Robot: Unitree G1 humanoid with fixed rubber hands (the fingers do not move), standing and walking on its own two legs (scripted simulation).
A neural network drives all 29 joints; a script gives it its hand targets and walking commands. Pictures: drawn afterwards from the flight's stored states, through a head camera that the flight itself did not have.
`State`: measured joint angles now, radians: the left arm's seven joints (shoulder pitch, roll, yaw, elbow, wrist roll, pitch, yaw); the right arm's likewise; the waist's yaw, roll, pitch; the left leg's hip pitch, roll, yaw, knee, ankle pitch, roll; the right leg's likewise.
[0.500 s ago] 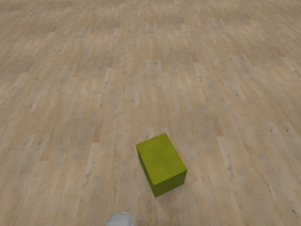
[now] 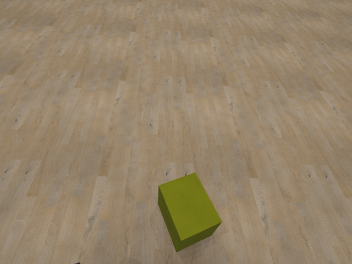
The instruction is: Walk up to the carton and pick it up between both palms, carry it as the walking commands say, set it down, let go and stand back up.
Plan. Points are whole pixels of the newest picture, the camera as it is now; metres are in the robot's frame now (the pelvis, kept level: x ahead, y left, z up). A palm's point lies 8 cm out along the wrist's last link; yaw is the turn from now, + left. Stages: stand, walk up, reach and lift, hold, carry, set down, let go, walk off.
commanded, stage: walk up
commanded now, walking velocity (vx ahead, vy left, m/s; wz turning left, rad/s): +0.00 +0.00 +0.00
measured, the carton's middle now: (186, 211) +0.47 -0.08 -0.65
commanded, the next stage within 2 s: none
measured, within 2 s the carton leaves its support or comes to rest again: neither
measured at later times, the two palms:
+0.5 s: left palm out of the picture +0.07 +0.24 -0.11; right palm out of the picture +0.05 -0.27 -0.13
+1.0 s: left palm out of the picture +0.04 +0.09 -0.11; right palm out of the picture +0.08 -0.43 -0.15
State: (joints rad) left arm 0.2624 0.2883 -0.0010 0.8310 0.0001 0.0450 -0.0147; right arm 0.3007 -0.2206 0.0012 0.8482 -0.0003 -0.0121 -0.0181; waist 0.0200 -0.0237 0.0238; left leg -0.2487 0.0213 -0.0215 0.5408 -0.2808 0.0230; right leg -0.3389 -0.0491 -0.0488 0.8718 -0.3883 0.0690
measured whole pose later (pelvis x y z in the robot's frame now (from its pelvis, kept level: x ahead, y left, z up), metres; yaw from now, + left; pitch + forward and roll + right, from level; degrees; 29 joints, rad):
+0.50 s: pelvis -0.01 -0.03 -0.01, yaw +0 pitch -2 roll +0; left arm 0.23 0.27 0.00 0.84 0.00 0.04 -0.01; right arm 0.30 -0.22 0.00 0.85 0.00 0.02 -0.01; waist 0.02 0.01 0.02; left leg -0.23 0.00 -0.02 0.54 -0.28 -0.01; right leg -0.30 -0.01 -0.05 0.54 -0.22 -0.02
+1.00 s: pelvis +0.01 -0.18 -0.01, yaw +9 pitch +1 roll +3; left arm 0.20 0.26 0.00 0.84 0.00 0.09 -0.03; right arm 0.32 -0.26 0.00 0.85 0.00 0.06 -0.06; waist 0.02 0.02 0.06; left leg -0.50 0.06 -0.10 1.07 -0.43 -0.03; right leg -0.28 -0.02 -0.14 0.60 -0.34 -0.07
